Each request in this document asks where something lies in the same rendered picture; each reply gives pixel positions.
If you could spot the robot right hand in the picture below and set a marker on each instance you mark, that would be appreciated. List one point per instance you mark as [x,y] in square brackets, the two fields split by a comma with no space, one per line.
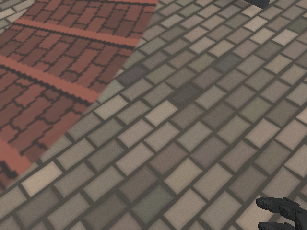
[285,208]

